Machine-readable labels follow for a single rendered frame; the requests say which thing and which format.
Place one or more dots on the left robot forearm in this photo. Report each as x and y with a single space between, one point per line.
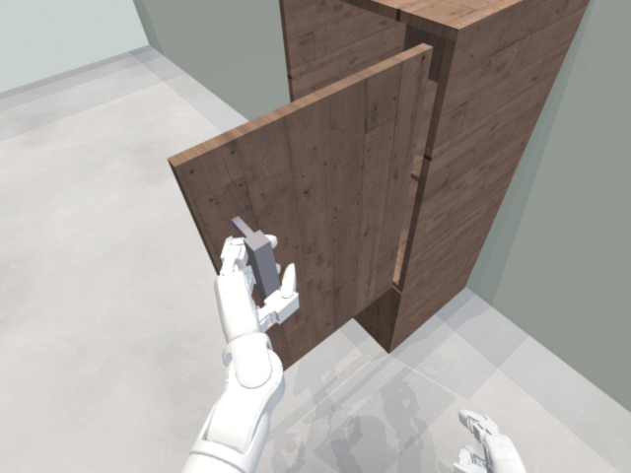
235 431

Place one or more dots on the robot right hand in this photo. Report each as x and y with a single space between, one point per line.
499 456

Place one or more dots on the handle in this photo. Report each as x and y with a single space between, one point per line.
261 258

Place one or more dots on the cupboard door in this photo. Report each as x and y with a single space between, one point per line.
328 175

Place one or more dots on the robot left hand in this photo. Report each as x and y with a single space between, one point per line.
233 289

